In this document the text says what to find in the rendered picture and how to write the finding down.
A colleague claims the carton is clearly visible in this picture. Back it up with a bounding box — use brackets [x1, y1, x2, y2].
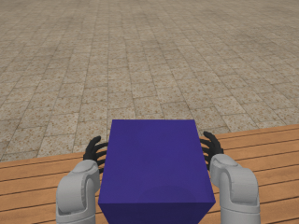
[98, 119, 216, 224]

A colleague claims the robot left forearm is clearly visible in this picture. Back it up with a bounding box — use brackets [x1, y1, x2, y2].
[55, 160, 101, 224]

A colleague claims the robot left hand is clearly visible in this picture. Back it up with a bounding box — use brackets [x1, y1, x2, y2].
[83, 135, 108, 174]

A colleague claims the robot right forearm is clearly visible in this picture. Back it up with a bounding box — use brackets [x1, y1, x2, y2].
[209, 154, 261, 224]

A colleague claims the robot right hand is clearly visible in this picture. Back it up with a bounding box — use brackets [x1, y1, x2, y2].
[199, 131, 224, 171]

